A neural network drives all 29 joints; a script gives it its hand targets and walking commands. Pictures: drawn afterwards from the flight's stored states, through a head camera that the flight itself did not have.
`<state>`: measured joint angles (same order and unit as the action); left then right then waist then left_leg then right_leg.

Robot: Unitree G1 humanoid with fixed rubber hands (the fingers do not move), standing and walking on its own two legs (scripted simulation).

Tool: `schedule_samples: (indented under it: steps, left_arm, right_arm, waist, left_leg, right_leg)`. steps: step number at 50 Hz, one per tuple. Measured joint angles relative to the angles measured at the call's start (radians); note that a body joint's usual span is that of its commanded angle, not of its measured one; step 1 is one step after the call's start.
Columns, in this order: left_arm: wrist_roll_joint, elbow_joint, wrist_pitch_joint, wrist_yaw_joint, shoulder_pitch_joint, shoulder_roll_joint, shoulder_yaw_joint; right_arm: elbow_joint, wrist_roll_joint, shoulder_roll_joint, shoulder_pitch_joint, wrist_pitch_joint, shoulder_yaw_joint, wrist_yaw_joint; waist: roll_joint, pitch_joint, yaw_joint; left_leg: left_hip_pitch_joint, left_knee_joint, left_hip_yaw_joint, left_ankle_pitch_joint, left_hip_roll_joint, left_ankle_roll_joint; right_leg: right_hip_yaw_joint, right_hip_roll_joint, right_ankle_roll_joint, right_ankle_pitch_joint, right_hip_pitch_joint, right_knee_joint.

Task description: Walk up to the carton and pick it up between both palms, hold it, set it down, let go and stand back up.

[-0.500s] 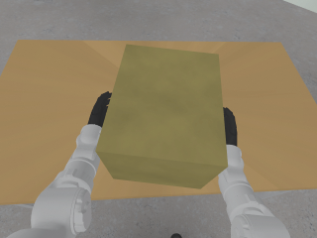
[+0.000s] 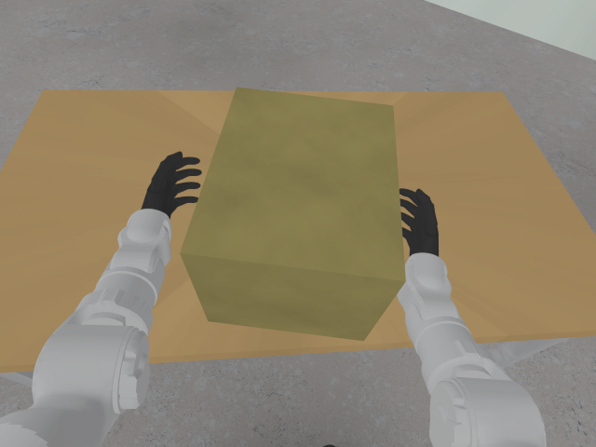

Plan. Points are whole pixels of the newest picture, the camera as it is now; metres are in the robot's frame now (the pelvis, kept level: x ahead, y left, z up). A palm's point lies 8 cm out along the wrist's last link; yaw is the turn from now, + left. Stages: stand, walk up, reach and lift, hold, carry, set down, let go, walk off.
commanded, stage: set down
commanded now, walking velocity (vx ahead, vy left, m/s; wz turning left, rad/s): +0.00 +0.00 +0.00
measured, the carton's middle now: (300, 213) +0.46 -0.02 -0.01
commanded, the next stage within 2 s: none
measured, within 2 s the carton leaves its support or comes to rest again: neither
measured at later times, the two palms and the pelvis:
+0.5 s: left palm (145, 259) +0.36 +0.19 +0.04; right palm (457, 294) +0.30 -0.22 +0.03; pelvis -0.03 -0.02 +0.00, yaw +1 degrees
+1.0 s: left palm (90, 317) +0.28 +0.24 +0.03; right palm (468, 352) +0.22 -0.22 +0.02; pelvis -0.02 -0.01 +0.00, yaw +1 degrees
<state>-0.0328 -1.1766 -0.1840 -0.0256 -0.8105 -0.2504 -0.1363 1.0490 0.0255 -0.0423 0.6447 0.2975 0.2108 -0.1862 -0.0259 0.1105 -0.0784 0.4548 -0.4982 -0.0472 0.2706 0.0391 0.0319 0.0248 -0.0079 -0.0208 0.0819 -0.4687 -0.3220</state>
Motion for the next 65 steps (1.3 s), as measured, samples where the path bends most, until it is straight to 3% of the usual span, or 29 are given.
schedule_samples:
  steps: [9,21,30,45,55,65]
  left_arm:
    - [-0.033,-0.027,0.002,-0.012,0.005,-0.005,0.002]
    - [-0.086,-0.033,0.006,-0.061,0.099,-0.032,0.02]
    - [-0.116,0.114,0.021,-0.09,0.255,-0.059,0.02]
    - [-0.14,0.363,0.058,-0.13,0.494,-0.096,0.02]
    - [-0.14,0.529,0.079,-0.133,0.671,-0.096,0.02]
    - [-0.14,0.546,0.042,-0.128,0.786,-0.096,0.032]
  right_arm:
    - [-0.051,0.0,0.0,-0.034,-0.08,-0.01,-0.001]
    - [-0.23,0.003,0.0,-0.18,-0.166,-0.053,-0.027]
    - [-0.438,0.014,0.0,-0.32,-0.21,-0.101,-0.046]
    - [-0.613,0.025,0.0,-0.552,-0.24,-0.153,-0.053]
    - [-0.725,0.039,0.0,-0.746,-0.236,-0.162,-0.049]
    - [-0.774,0.039,0.0,-0.829,-0.247,-0.162,-0.031]
  waist:
    - [0.001,0.0,-0.001]
    - [0.002,0.0,-0.001]
    - [0.003,0.0,-0.001]
    - [0.023,-0.023,0.004]
    - [0.023,-0.072,0.043]
    - [0.023,-0.092,0.059]
  left_leg:
    - [-0.009,-0.021,0.0,-0.005,0.002,0.034]
    - [-0.029,-0.037,0.0,-0.009,0.003,0.037]
    - [-0.039,-0.037,0.0,-0.009,0.003,0.037]
    - [-0.142,-0.038,0.0,0.013,0.004,0.041]
    - [-0.251,-0.038,0.0,0.029,0.005,0.045]
    - [-0.28,-0.052,0.0,0.036,0.005,0.057]
  right_leg:
    - [0.002,0.002,0.0,0.002,-0.004,-0.049]
    - [0.003,0.004,0.004,0.027,-0.006,-0.113]
    - [0.003,0.004,0.009,0.036,-0.004,-0.129]
    - [0.001,0.004,0.01,0.055,0.1,-0.126]
    - [0.0,0.003,0.01,0.064,0.214,-0.114]
    - [0.001,0.004,0.01,0.072,0.241,-0.133]
